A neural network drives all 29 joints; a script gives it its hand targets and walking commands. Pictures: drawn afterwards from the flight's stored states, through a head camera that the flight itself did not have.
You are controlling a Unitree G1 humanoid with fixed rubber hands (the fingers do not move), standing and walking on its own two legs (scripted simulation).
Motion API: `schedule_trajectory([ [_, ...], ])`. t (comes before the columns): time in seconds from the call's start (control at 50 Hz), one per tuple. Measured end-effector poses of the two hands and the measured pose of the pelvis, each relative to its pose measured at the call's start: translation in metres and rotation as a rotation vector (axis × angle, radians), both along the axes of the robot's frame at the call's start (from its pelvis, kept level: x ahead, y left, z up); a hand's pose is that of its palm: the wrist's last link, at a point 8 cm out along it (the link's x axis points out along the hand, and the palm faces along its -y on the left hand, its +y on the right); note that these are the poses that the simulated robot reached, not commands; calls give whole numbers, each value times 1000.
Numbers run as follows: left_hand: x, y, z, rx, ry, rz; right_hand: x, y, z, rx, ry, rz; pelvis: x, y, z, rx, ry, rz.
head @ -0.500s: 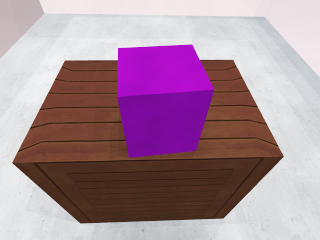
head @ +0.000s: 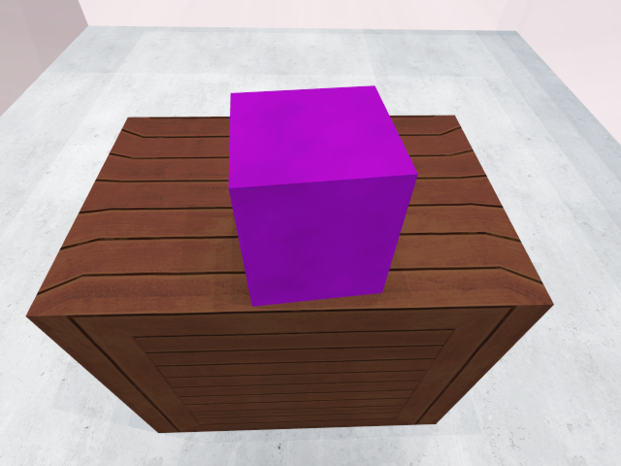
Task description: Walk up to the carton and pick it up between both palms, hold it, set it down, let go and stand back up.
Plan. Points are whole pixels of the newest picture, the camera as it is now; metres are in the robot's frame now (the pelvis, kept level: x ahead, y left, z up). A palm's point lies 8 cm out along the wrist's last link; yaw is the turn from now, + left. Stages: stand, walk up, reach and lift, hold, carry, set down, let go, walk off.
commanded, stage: walk up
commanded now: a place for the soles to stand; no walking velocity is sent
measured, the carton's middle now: (311, 199) +0.48 +0.00 +0.07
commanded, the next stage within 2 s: none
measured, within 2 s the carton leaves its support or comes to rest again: neither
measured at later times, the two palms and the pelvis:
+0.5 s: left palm out of the picture +0.07 +0.30 -0.11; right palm out of the picture +0.08 -0.29 -0.12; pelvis +0.00 +0.00 +0.00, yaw +0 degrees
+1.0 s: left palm out of the picture +0.07 +0.30 -0.11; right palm out of the picture +0.08 -0.29 -0.12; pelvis +0.00 +0.00 +0.00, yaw +1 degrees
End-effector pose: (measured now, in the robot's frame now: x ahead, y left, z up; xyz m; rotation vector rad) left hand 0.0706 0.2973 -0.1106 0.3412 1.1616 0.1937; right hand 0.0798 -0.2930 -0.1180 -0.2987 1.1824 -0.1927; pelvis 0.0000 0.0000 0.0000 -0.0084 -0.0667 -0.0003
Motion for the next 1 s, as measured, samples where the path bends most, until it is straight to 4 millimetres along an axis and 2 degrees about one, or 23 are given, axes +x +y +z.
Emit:
schedule_trajectory([
  [0.8, 0, 2, 1, 6, 1, 4, 2, 3, -2, 8, 6, 5, 2, 1, 0, 5, 3, 5],
  [1.0, 3, 5, 2, 9, -2, 8, -4, 5, -5, 14, 24, 7, 3, 3, -1, 9, 5, 10],
])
